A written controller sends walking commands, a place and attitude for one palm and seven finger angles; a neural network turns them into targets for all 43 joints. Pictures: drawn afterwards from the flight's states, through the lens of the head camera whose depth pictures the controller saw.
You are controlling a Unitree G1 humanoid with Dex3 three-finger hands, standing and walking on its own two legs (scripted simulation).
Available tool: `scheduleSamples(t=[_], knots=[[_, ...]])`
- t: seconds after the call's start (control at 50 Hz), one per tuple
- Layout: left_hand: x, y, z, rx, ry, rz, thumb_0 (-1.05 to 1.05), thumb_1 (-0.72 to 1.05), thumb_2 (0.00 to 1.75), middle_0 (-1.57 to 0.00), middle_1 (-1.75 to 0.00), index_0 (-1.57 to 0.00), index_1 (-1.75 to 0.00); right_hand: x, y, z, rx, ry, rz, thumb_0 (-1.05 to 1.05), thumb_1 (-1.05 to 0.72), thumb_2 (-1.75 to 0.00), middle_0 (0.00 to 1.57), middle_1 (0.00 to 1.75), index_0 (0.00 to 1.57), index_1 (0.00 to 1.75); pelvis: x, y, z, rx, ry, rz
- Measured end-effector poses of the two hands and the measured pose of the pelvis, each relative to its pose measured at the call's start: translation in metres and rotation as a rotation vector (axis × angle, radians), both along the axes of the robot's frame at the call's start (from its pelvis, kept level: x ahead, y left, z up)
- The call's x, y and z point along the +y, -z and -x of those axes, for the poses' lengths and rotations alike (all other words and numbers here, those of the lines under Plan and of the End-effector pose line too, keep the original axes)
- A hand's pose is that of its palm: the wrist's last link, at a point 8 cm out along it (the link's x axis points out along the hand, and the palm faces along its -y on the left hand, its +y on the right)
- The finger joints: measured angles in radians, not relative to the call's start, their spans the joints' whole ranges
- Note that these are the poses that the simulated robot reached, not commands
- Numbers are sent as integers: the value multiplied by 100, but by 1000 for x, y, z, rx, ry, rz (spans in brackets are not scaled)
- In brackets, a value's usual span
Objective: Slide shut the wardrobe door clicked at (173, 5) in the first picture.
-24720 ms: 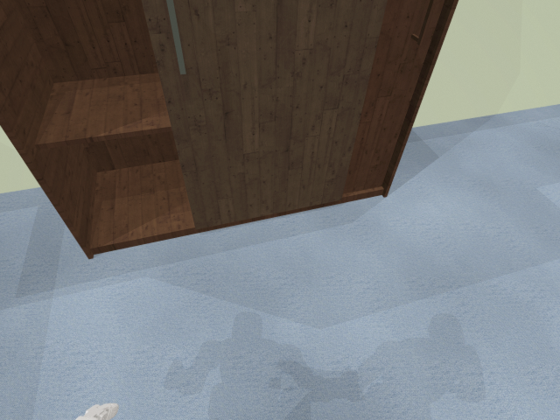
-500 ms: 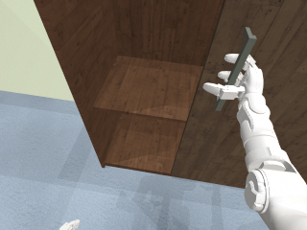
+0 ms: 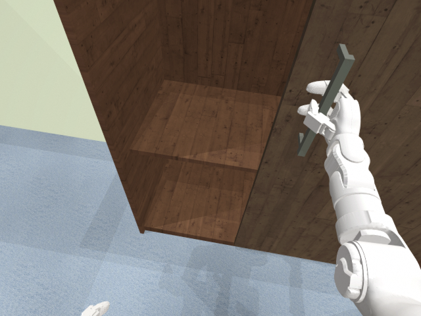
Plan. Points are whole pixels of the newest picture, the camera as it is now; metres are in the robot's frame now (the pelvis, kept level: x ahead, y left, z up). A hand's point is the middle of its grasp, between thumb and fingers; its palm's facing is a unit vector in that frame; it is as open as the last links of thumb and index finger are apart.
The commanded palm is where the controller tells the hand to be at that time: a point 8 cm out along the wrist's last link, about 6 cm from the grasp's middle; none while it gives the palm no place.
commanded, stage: grip the handle and tug to test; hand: right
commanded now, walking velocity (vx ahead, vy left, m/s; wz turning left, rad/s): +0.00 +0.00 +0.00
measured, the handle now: (319, 107) +0.51 -0.14 +0.16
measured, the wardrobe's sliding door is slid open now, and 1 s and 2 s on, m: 0.45 0.45 0.40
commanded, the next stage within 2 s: tug the door sideways, standing still in 0.62 s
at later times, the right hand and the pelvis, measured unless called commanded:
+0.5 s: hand (309, 117) +0.46 -0.11 +0.17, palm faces +0.04 +1.00 +0.00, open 5.0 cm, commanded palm +0.42 -0.16 +0.16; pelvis +0.01 +0.00 +0.00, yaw +1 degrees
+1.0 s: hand (308, 119) +0.46 -0.11 +0.16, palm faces +0.09 +1.00 -0.02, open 5.2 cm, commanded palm +0.43 -0.13 +0.16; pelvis +0.02 -0.01 +0.00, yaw -2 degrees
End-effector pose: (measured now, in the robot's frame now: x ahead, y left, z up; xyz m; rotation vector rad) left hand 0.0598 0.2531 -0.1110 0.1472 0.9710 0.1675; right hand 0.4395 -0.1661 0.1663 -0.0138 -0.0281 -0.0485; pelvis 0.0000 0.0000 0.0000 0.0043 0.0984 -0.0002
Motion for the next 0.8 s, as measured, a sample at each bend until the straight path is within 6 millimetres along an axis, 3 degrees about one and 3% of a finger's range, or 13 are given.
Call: scheduleSamples(t=[0.48,0.8], knots=[[6,-5,-15,-24,-16,0,1,91,90,-20,-30,-20,-30,0,2,1,2,-6,-17,1,-82,-84,44,140,42,140,4,-2,-9,-1,-12,4],[-6,-13,-69,-87,23,5,1,90,90,-20,-30,-20,-30,-2,2,11,2,-7,-13,1,-80,-81,39,140,37,139,-3,-4,-26,-15,0,3]])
